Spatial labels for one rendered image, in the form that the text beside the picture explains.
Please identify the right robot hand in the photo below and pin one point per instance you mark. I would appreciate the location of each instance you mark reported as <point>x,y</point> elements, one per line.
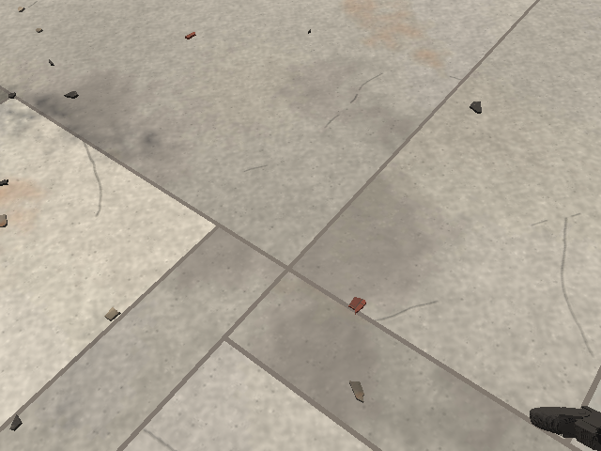
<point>583,424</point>

